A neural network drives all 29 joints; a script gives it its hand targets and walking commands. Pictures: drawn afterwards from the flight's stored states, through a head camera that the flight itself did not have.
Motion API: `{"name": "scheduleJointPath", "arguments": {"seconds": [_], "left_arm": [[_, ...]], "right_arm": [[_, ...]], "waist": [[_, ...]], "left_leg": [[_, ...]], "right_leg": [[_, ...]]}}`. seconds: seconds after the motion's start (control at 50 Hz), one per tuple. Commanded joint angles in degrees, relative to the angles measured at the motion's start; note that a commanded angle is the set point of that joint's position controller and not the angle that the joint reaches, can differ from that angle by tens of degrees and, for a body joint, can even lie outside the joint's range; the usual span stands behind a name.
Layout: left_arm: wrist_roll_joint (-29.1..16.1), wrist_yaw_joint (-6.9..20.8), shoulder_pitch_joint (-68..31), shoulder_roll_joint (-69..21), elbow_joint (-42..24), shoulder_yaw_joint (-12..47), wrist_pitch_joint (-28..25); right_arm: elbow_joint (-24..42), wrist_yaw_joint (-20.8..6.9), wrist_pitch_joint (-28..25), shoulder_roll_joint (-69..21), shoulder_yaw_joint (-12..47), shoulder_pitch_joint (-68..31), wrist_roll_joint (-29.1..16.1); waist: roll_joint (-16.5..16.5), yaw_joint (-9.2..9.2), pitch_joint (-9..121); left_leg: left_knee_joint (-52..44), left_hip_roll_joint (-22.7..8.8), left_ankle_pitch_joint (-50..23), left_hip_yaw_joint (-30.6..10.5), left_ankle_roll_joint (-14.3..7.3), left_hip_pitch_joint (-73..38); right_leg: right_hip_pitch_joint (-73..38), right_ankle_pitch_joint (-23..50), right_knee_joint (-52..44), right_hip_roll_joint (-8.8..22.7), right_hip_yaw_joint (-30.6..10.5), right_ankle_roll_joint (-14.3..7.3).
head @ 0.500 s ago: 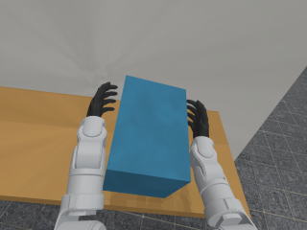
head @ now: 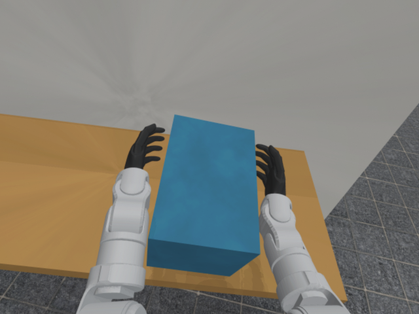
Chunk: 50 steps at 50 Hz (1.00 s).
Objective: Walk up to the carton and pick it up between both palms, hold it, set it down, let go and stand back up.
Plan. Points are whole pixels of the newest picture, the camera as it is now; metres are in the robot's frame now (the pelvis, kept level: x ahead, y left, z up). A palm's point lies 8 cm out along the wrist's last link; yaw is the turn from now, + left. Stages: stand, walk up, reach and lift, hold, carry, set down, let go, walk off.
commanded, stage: set down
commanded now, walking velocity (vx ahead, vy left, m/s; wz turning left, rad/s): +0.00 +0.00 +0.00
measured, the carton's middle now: (202, 195) +0.35 +0.01 +0.05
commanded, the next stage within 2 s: none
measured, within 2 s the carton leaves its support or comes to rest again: neither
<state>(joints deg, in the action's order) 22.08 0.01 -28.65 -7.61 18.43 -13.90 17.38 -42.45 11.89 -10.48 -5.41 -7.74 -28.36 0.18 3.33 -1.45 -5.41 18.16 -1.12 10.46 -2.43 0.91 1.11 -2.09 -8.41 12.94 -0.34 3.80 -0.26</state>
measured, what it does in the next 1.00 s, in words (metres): stands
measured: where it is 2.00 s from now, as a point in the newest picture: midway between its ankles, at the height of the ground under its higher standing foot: outside the picture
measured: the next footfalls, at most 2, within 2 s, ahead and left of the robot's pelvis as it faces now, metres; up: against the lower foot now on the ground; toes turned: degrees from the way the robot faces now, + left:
none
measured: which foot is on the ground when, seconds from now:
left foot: down 0.00-1.00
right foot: down 0.00-1.00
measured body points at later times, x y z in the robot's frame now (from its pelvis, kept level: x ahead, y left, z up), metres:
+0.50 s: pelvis +0.00 -0.01 +0.00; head +0.02 +0.01 +0.45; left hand +0.39 +0.12 +0.06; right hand +0.37 -0.14 +0.05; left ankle +0.00 +0.13 -0.75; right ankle -0.01 -0.11 -0.75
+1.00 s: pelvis +0.01 -0.01 +0.00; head +0.07 +0.00 +0.45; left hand +0.39 +0.12 +0.01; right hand +0.38 -0.14 +0.01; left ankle +0.00 +0.13 -0.75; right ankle -0.01 -0.11 -0.75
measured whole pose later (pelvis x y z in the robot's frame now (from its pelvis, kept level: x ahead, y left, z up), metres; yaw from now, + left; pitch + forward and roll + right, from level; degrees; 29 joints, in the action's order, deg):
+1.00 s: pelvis +0.01 -0.01 +0.00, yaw -2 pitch +7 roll -1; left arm 21.7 -5.0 -30.1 -6.8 48.7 -21.1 -13.6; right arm -63.1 10.4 -30.7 -6.7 -22.4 -32.3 15.1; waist 0.5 1.3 0.8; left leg 17.7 -3.1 9.5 0.4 1.8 15.6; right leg 12.7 -6.6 11.9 -1.6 3.3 -1.4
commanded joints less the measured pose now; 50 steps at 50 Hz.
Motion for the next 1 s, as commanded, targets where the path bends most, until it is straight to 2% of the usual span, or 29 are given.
{"name": "scheduleJointPath", "arguments": {"seconds": [0.0,0.06,0.12,0.16,0.22,0.3,0.34,0.36,0.4,0.48,0.5,0.6,0.66,0.7,0.78,0.82,0.86,0.92,0.94,0.96,0.98], "left_arm": [[-4.29,6.63,-29.11,-30.45,-2.32,23.04,-5.32],[-4.40,5.81,-29.26,-31.06,-1.75,23.03,-7.28],[-4.18,4.83,-31.90,-31.47,-0.25,22.87,-9.91],[-3.71,4.33,-31.49,-31.88,1.55,22.56,-11.17],[-2.28,4.65,-30.67,-30.99,6.00,18.73,-12.45],[-1.08,5.36,-29.53,-30.71,7.76,16.01,-14.26],[-0.30,5.72,-28.73,-30.37,11.08,14.57,-14.89],[-0.30,5.74,-28.73,-30.29,11.35,14.27,-15.41],[-1.46,5.21,-30.75,-31.18,10.51,15.29,-17.49],[-1.44,3.67,-34.47,-32.40,11.05,16.59,-22.35],[-0.77,3.36,-33.54,-32.05,13.56,15.97,-23.06],[-0.94,2.55,-36.41,-31.65,16.45,14.67,-27.54],[-0.63,2.13,-36.87,-31.65,18.89,14.07,-30.03],[0.00,1.71,-35.50,-31.86,20.46,13.21,-31.39],[1.55,1.64,-32.85,-30.97,23.87,10.82,-32.54],[1.16,1.28,-33.53,-31.85,23.12,11.44,-34.01],[1.40,0.69,-33.80,-32.31,22.70,12.26,-35.53],[1.14,-0.11,-34.59,-32.30,22.74,12.29,-37.84],[1.64,-0.24,-33.32,-31.80,24.18,12.08,-38.15],[1.30,-0.26,-33.42,-32.03,23.96,12.41,-38.72],[0.92,-0.20,-33.74,-31.83,24.48,12.95,-39.26]], "right_arm": [[13.05,-7.55,-6.01,-23.94,18.87,-38.42,3.18],[12.87,-7.78,-7.20,-24.88,18.91,-38.84,3.81],[10.18,-8.41,-8.37,-25.55,17.03,-39.41,5.61],[10.00,-8.52,-9.54,-25.93,16.73,-39.95,6.50],[3.52,-8.84,-9.17,-26.03,14.32,-37.33,8.33],[1.26,-8.78,-10.70,-27.40,13.50,-36.63,9.69],[-1.38,-8.77,-11.07,-27.50,12.18,-36.31,10.88],[-1.49,-8.78,-11.60,-27.21,11.69,-36.38,11.19],[-0.28,-8.89,-13.40,-27.98,11.52,-38.35,11.61],[-2.96,-9.00,-15.92,-30.02,10.91,-38.60,13.74],[-4.96,-9.05,-16.06,-29.72,10.32,-37.99,14.27],[-9.54,-9.00,-17.40,-31.01,7.26,-36.59,17.25],[-12.37,-9.08,-18.18,-31.61,5.51,-35.65,19.04],[-13.90,-9.22,-18.99,-31.69,5.29,-35.07,19.39],[-17.29,-9.19,-19.38,-31.86,3.64,-33.37,20.39],[-17.87,-9.36,-20.26,-32.15,3.33,-32.93,21.03],[-18.01,-9.31,-21.53,-32.62,3.99,-33.04,21.12],[-18.00,-9.50,-22.86,-32.91,4.46,-33.89,21.33],[-19.95,-9.54,-22.57,-32.84,4.25,-32.00,21.49],[-18.73,-9.34,-23.02,-33.42,4.61,-32.65,21.68],[-19.49,-9.06,-23.24,-33.69,4.57,-32.11,22.08]], "waist": [[-4.36,-0.92,24.68],[-4.62,0.04,26.88],[-5.17,0.26,29.48],[-4.87,0.53,30.32],[-3.62,0.94,26.35],[-2.60,2.12,26.32],[-1.77,1.80,24.27],[-2.14,2.27,24.15],[-2.47,2.54,28.76],[-3.96,1.85,33.71],[-4.34,2.06,31.73],[-4.23,1.84,33.07],[-3.88,1.52,33.71],[-4.39,2.16,33.44],[-3.70,2.42,30.42],[-4.21,2.26,32.80],[-5.50,2.28,36.08],[-5.32,3.08,38.51],[-5.56,2.56,36.43],[-5.14,2.80,37.89],[-4.78,2.01,37.36]], "left_leg": [[-0.04,1.06,-20.13,5.83,1.61,-5.27],[0.31,0.94,-21.31,5.79,1.50,-5.46],[0.37,0.66,-21.21,5.74,1.66,-5.22],[1.20,0.60,-22.88,5.76,1.63,-5.76],[-0.79,0.46,-18.19,6.37,0.81,-2.96],[-1.40,1.02,-18.92,7.41,0.37,-0.81],[-2.20,1.20,-16.31,7.69,-0.03,1.52],[-2.41,1.12,-16.15,7.80,0.09,1.94],[-1.40,0.93,-19.13,7.86,0.36,0.86],[0.30,0.71,-23.53,7.58,1.38,-0.72],[0.07,0.58,-22.27,7.48,1.40,-0.12],[-0.81,0.34,-18.49,7.57,1.11,2.28],[-0.47,0.26,-19.00,7.71,1.36,2.52],[0.04,0.20,-21.14,7.52,1.54,2.01],[-0.22,0.35,-20.83,7.52,1.33,3.16],[0.21,0.14,-22.60,7.36,1.88,2.88],[2.01,-0.04,-27.92,7.36,2.78,1.67],[2.72,0.03,-28.71,7.31,2.76,3.32],[2.63,0.03,-27.89,7.17,2.73,3.57],[2.95,0.20,-27.65,7.26,2.52,4.55],[2.93,0.24,-27.00,6.94,2.34,5.77]], "right_leg": [[-4.74,15.58,0.95,-1.50,4.11,1.51],[-4.01,15.99,1.03,-1.64,3.92,1.21],[-2.25,14.47,0.95,-1.68,4.15,0.83],[-2.17,16.48,1.01,-1.78,4.03,0.70],[-2.11,14.16,0.51,-1.37,3.43,1.06],[-6.07,19.19,1.16,-0.89,3.00,1.68],[-7.21,20.02,1.41,-0.57,2.53,2.03],[-7.06,19.44,1.43,-0.54,2.65,1.98],[-5.66,20.76,1.61,-0.90,2.80,1.61],[-4.26,23.59,2.03,-1.28,2.78,1.12],[-3.52,22.17,1.59,-1.18,2.60,0.90],[-0.97,18.04,1.00,-0.73,2.17,0.87],[-0.48,18.98,1.35,-0.80,2.21,0.89],[-0.02,19.52,1.43,-1.08,2.22,0.48],[0.30,18.84,1.18,-1.14,2.17,0.53],[1.19,19.80,1.56,-1.54,2.38,0.27],[1.32,24.34,2.43,-1.89,2.37,-0.06],[2.07,25.33,3.07,-1.95,2.12,-0.28],[2.16,24.99,2.84,-1.74,1.77,-0.39],[1.75,26.60,3.24,-1.46,1.52,0.02],[1.09,28.43,3.73,-1.21,1.45,0.18]]}}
